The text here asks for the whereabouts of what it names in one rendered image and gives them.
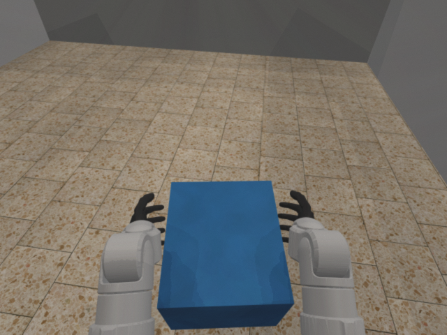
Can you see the right robot hand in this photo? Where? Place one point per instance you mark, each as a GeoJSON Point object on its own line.
{"type": "Point", "coordinates": [303, 209]}

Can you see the carton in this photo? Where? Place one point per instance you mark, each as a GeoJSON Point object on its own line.
{"type": "Point", "coordinates": [224, 263]}

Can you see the left robot hand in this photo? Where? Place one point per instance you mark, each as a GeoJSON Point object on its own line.
{"type": "Point", "coordinates": [141, 211]}

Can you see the left robot forearm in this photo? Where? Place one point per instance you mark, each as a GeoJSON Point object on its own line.
{"type": "Point", "coordinates": [126, 272]}

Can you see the right robot forearm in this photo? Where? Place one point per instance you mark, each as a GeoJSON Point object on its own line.
{"type": "Point", "coordinates": [329, 303]}

